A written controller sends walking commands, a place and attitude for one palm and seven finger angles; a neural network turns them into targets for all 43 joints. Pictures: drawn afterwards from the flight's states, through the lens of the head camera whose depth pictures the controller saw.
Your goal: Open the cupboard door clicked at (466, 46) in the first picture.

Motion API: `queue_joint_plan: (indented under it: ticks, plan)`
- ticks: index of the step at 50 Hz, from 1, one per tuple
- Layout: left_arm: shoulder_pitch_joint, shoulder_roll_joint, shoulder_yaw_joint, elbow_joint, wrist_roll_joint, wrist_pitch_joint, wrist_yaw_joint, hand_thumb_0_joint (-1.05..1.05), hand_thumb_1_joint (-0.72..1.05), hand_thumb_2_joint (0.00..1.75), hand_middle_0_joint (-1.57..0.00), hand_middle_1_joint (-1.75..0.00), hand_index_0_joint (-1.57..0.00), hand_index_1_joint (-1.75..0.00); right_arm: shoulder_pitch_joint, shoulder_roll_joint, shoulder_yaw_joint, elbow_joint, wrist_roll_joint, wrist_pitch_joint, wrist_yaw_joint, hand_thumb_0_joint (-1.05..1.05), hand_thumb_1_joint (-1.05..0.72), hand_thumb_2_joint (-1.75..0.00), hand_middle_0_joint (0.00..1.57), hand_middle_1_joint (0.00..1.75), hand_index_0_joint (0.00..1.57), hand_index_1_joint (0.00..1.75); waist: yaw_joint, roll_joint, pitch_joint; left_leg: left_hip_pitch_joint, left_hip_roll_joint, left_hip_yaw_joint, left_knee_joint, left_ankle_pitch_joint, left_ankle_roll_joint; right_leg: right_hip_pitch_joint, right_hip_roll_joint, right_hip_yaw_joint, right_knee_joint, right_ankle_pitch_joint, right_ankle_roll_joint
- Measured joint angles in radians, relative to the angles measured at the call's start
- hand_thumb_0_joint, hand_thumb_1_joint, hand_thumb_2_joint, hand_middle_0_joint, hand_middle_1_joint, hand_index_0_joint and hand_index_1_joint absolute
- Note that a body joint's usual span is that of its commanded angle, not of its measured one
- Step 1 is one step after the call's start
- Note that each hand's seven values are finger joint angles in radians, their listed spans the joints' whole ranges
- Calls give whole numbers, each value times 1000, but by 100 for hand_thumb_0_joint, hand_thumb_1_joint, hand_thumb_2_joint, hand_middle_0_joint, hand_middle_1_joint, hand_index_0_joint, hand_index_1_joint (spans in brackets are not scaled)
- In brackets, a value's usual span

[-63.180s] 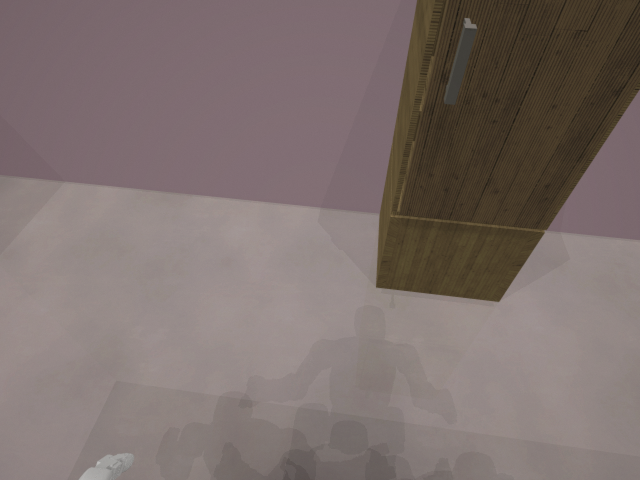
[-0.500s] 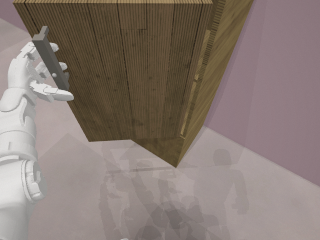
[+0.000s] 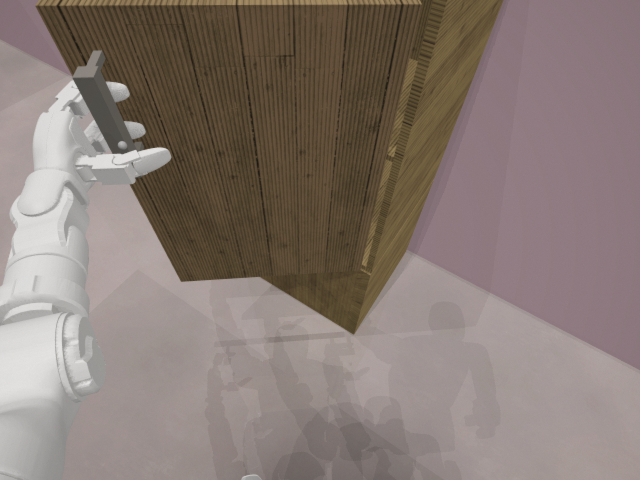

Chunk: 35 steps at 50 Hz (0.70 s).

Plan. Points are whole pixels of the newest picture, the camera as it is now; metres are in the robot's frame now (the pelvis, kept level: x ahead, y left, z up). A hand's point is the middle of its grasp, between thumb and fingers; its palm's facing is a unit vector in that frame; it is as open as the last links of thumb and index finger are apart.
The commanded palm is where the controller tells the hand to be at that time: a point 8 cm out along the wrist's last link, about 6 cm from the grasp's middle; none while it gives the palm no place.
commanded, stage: close the thumb around the handle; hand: left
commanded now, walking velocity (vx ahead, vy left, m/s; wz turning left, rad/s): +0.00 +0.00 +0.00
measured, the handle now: (116, 118) +0.54 +0.24 +0.15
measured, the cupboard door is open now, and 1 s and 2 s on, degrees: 38 48 62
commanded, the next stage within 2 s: pull the door open along its arc in 0.38 s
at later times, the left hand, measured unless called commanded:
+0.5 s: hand (125, 142) +0.49 +0.21 +0.15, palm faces +0.05 -1.00 +0.01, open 5.7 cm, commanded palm +0.46 +0.27 +0.14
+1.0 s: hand (124, 184) +0.42 +0.20 +0.15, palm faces +0.00 -1.00 +0.02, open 6.1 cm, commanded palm +0.39 +0.26 +0.14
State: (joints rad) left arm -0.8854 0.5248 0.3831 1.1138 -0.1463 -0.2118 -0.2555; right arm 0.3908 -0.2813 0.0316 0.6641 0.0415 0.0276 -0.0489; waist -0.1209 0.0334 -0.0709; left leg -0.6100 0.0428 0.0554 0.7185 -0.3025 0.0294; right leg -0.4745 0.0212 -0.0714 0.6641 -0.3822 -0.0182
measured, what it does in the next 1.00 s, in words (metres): stands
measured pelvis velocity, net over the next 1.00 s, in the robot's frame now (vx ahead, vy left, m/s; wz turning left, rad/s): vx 0.03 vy -0.01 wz -0.03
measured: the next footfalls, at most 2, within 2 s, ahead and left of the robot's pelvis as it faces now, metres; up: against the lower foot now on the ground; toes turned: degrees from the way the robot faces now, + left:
none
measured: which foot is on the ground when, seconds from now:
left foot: down 0.00-1.00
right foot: down 0.00-1.00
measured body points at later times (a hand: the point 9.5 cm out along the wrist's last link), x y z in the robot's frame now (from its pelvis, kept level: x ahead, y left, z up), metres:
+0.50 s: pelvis +0.00 -0.01 +0.00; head +0.07 +0.00 +0.44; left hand +0.48 +0.27 +0.15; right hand +0.02 -0.28 -0.12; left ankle +0.03 +0.10 -0.72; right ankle -0.04 -0.11 -0.72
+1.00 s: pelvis +0.03 -0.01 +0.01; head +0.05 -0.02 +0.46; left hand +0.41 +0.25 +0.15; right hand +0.12 -0.27 -0.10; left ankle +0.03 +0.10 -0.72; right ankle -0.04 -0.11 -0.72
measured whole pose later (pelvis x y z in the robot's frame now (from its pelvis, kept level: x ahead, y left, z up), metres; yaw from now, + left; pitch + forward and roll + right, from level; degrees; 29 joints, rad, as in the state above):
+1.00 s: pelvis +0.03 -0.01 +0.01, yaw -2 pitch +8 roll -1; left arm -0.42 0.38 0.37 0.55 -0.26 -0.06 -0.30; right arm 0.32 -0.27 0.02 0.57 0.08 0.03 -0.04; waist -0.05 0.04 -0.10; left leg -0.45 0.04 0.09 0.64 -0.32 0.02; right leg -0.34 0.02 -0.03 0.60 -0.39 -0.02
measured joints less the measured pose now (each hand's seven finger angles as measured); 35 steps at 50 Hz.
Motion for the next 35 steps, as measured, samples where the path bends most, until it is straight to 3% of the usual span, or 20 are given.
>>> queue_joint_plan:
  ticks: [15, 28, 35]
  plan:
    - [-30, 49, 23, 48, 5, -15, -37, 1, 71, 81, -37, -133, -38, -132, 19, -15, -4, 9, 2, -8, -11, 0, -91, -89, 21, 29, 20, 30, -18, -4, 6, -22, 11, -5, -3, 9, -9, -24, 12, -2, -2, 8, -10]
    - [-12, 43, 29, 32, 1, -6, -55, 1, 71, 81, -36, -135, -38, -134, 5, -8, -2, -4, 4, -2, -9, 0, -91, -89, 21, 29, 20, 30, -10, -2, -4, -16, 11, -6, -6, 2, -12, -16, 13, -2, -7, 2, -12]
    - [81, 18, 39, -60, -24, 10, -48, 0, 73, 80, -35, -135, -36, -135, 0, -5, -5, -32, 8, 9, -2, 0, -91, -89, 21, 29, 20, 30, 1, 3, -18, 18, 14, 15, -22, -6, -11, 7, 14, 19, -18, -1, -10]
